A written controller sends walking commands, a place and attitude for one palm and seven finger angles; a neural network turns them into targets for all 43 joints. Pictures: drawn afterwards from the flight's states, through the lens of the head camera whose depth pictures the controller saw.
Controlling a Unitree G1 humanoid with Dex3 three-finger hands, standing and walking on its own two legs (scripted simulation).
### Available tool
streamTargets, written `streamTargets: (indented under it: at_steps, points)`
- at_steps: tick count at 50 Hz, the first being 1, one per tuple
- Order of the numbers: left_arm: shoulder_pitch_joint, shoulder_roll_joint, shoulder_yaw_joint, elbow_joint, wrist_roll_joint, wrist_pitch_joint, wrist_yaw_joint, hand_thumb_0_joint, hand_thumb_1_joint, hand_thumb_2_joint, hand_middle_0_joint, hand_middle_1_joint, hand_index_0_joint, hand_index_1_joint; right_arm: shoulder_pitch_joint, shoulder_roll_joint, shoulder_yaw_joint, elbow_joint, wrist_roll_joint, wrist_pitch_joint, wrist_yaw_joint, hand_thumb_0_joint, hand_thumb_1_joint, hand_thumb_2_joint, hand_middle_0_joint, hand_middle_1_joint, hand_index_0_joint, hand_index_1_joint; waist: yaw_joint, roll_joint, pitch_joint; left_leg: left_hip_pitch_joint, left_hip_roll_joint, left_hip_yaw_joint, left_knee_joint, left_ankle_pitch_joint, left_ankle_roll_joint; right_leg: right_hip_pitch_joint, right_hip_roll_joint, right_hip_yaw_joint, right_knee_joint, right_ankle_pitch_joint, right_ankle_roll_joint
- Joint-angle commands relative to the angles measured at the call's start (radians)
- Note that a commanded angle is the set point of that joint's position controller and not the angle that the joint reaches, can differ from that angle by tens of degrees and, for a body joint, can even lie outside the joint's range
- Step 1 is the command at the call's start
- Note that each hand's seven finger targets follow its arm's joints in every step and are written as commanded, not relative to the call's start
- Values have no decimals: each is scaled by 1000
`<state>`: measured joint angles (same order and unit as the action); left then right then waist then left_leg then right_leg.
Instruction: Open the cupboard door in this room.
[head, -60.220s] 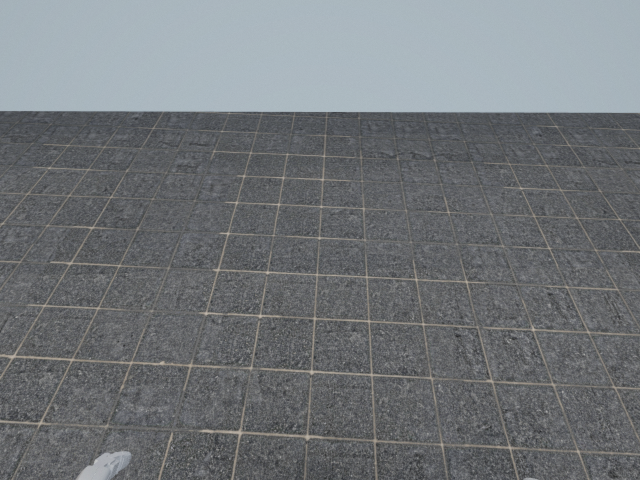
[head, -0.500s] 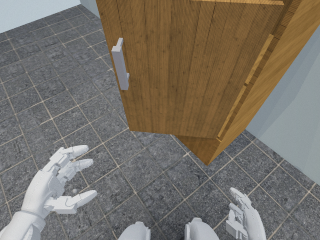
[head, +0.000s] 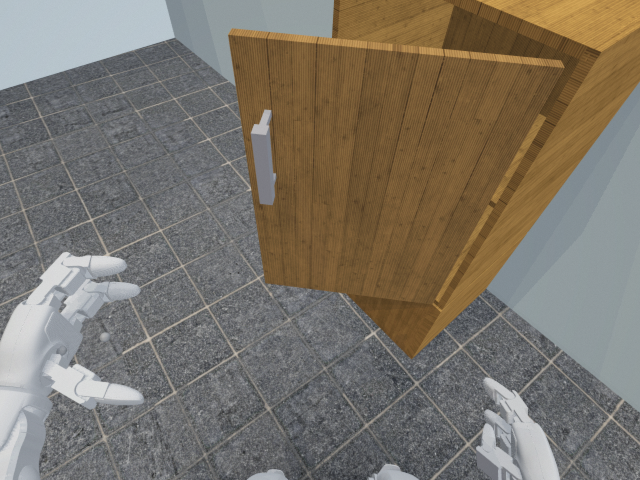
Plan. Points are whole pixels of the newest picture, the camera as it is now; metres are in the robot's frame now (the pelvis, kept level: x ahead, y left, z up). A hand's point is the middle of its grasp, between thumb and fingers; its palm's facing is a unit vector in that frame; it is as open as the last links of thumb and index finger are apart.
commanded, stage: raise the hand with hooked fingers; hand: left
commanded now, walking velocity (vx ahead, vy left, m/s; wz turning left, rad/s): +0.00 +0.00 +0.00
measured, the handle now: (267, 159) +0.55 +0.12 +0.07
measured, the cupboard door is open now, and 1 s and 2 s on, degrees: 43 43 43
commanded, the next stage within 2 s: move the hooked fingers beside the handle in 0.82 s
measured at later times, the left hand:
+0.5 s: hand (113, 300) +0.29 +0.25 +0.08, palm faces -0.06 -1.00 -0.04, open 14.0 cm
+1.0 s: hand (111, 298) +0.29 +0.26 +0.09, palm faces -0.02 -1.00 -0.04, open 14.0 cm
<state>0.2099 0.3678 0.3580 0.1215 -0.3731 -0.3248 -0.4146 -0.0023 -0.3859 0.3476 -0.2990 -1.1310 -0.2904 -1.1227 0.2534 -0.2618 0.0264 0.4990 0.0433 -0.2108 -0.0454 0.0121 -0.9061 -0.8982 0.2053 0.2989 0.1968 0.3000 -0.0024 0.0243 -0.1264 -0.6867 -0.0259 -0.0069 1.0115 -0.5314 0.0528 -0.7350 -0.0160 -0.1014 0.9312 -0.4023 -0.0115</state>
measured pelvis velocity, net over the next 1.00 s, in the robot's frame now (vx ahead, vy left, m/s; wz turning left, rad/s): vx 0.00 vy -0.01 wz -0.01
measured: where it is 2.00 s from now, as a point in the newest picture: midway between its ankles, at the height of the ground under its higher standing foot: outside the picture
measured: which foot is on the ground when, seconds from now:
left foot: down 0.00-1.00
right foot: down 0.00-1.00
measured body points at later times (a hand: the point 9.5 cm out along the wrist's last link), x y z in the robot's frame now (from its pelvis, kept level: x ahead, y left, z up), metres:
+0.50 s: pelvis +0.00 -0.01 +0.02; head +0.05 -0.01 +0.46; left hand +0.29 +0.31 +0.09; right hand +0.13 -0.27 -0.06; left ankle -0.02 +0.08 -0.68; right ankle +0.03 -0.12 -0.68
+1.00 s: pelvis +0.00 -0.01 +0.02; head +0.05 -0.01 +0.46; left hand +0.28 +0.31 +0.09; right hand +0.15 -0.26 -0.06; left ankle -0.02 +0.08 -0.68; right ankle +0.03 -0.12 -0.68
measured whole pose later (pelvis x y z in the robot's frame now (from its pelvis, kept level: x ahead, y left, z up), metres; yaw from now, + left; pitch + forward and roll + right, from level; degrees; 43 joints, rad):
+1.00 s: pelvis +0.00 -0.01 +0.02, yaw +0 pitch +10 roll -1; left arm -0.06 0.42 0.43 0.47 -0.37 -0.29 -0.55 -0.01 -0.50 0.30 -0.30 -1.20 -0.30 -1.20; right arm 0.29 -0.28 0.04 0.55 0.04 -0.21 -0.07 0.01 -0.90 -0.90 0.21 0.30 0.20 0.30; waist -0.01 0.02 -0.09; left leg -0.61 -0.02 0.00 0.90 -0.47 0.04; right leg -0.67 -0.01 -0.09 0.84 -0.35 -0.03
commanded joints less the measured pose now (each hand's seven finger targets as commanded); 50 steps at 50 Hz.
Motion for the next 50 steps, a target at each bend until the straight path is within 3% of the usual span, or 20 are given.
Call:
streamTargets:
  at_steps: [1,3,4,7,9,13,16,18,20,22,24,28,29,32,34,39,42,45,46,50]
  points:
    - [-186,182,37,-28,7,41,-66,0,-500,300,-300,-1200,-300,-1200,-6,-179,-58,-139,19,-31,-25,0,-900,-900,200,300,200,300,-29,29,-116,39,23,-64,-219,272,-61,149,30,22,-126,92,-19]
    - [-269,227,63,-45,8,40,-80,0,-500,300,-300,-1200,-300,-1200,-7,-178,-54,-140,17,-36,-36,0,-900,-900,200,300,200,300,-29,20,-152,54,22,-69,-228,260,-49,182,27,32,-140,83,-21]
    - [-330,278,96,-75,3,27,-84,0,-500,300,-300,-1200,-300,-1200,-14,-180,-50,-136,12,-40,-40,0,-900,-900,200,300,200,300,-18,59,-165,70,19,-64,-223,286,-51,199,28,41,-136,104,-30]
    - [-376,332,161,-103,-12,-32,-80,0,-500,300,-300,-1200,-300,-1200,-5,-161,-43,-123,5,-51,-44,0,-900,-900,200,300,200,300,0,82,-240,124,21,-68,-230,356,-57,246,30,46,-137,149,-30]
    - [-391,363,189,-72,-14,-58,-71,0,-500,300,-300,-1200,-300,-1200,1,-161,-40,-103,1,-56,-44,0,-900,-900,200,300,200,300,5,97,-220,126,22,-69,-233,372,-63,250,32,45,-137,158,-35]
    - [-376,319,170,104,-24,-20,-103,0,-500,300,-300,-1200,-300,-1200,4,-166,-38,-82,10,-50,-46,0,-900,-900,200,300,200,300,-4,88,-149,88,20,-52,-253,329,-54,241,22,47,-162,150,-27]
    - [-417,324,152,191,-20,42,-146,0,-500,300,-300,-1200,-300,-1200,17,-182,-42,-85,17,-41,-50,0,-900,-900,200,300,200,300,-11,39,-142,73,18,-44,-263,326,-42,264,17,57,-187,169,-22]
    - [-408,301,123,181,-15,59,-164,0,-500,300,-300,-1200,-300,-1200,20,-181,-47,-97,17,-46,-47,0,-900,-900,200,300,200,300,-8,56,-161,92,17,-43,-264,347,-40,261,15,55,-190,184,-22]
    - [-401,311,133,134,-19,39,-166,0,-500,300,-300,-1200,-300,-1200,34,-179,-52,-100,11,-52,-39,0,-900,-900,200,300,200,300,-1,41,-223,127,17,-41,-257,414,-39,298,20,60,-184,242,-23]
    - [-394,333,166,105,-28,8,-154,0,-500,300,-300,-1200,-300,-1200,36,-179,-56,-103,5,-55,-33,0,-900,-900,200,300,200,300,3,-1,-237,113,16,-40,-252,414,-38,313,21,65,-182,253,-19]
    - [-407,370,207,105,-35,-28,-133,0,-500,300,-300,-1200,-300,-1200,35,-180,-56,-94,0,-56,-32,0,-900,-900,200,300,200,300,5,-12,-206,84,16,-34,-245,391,-38,319,21,79,-184,234,-23]
    - [-431,345,199,114,-30,-62,-115,0,-500,300,-300,-1200,-300,-1200,30,-170,-54,-86,3,-51,-33,0,-900,-900,200,300,200,300,2,65,-196,97,14,-27,-260,352,-40,293,17,74,-180,195,-21]
    - [-443,362,202,111,-23,-61,-112,0,-500,300,-300,-1200,-300,-1200,34,-174,-55,-80,1,-50,-34,0,-900,-900,200,300,200,300,-1,55,-199,97,16,-27,-256,361,-38,305,17,79,-181,206,-23]
    - [-433,333,159,101,-7,-47,-125,0,-500,300,-300,-1200,-300,-1200,33,-169,-54,-85,5,-49,-36,0,-900,-900,200,300,200,300,-7,101,-216,125,16,-28,-263,372,-38,292,16,74,-183,217,-20]
    - [-432,340,159,110,-8,-35,-132,0,-500,300,-300,-1200,-300,-1200,34,-172,-53,-84,4,-49,-38,0,-900,-900,200,300,200,300,-12,68,-194,109,18,-28,-258,362,-33,297,17,80,-192,215,-21]
    - [-446,354,184,112,-24,-37,-132,0,-500,300,-300,-1200,-300,-1200,26,-173,-49,-81,5,-51,-43,0,-900,-900,200,300,200,300,-7,57,-185,109,17,-33,-261,356,-36,296,21,74,-192,212,-22]
    - [-428,325,175,159,-29,-31,-135,0,-500,300,-300,-1200,-300,-1200,24,-171,-49,-84,7,-48,-43,0,-900,-900,200,300,200,300,-7,21,-178,92,16,-30,-264,340,-36,296,19,74,-194,204,-16]
    - [-454,322,158,148,-20,-30,-141,0,-500,300,-300,-1200,-300,-1200,25,-170,-47,-83,5,-48,-42,0,-900,-900,200,300,200,300,-8,54,-196,109,15,-29,-261,364,-37,298,18,74,-186,228,-20]
    - [-444,315,153,153,-19,-28,-143,0,-500,300,-300,-1200,-300,-1200,27,-170,-50,-85,6,-48,-42,0,-900,-900,200,300,200,300,-13,30,-196,113,16,-30,-258,373,-36,295,19,71,-185,241,-17]
    - [-565,305,115,153,-8,-30,-144,0,-500,300,-300,-1200,-300,-1200,36,-174,-47,-66,4,-45,-49,0,-900,-900,200,300,200,300,-35,46,-190,119,19,-37,-251,352,-39,257,22,69,-180,217,-18]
